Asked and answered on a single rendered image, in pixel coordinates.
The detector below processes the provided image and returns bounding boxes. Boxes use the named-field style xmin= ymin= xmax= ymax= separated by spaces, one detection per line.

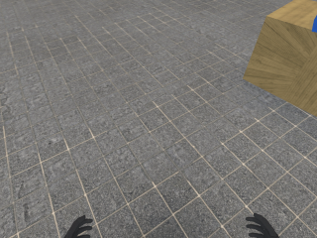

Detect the pedestal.
xmin=243 ymin=0 xmax=317 ymax=117

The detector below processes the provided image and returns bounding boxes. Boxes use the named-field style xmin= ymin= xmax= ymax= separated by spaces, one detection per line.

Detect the robot right hand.
xmin=245 ymin=213 xmax=279 ymax=238

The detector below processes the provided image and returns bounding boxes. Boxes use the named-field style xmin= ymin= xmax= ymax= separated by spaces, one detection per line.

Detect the robot left hand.
xmin=63 ymin=215 xmax=93 ymax=238

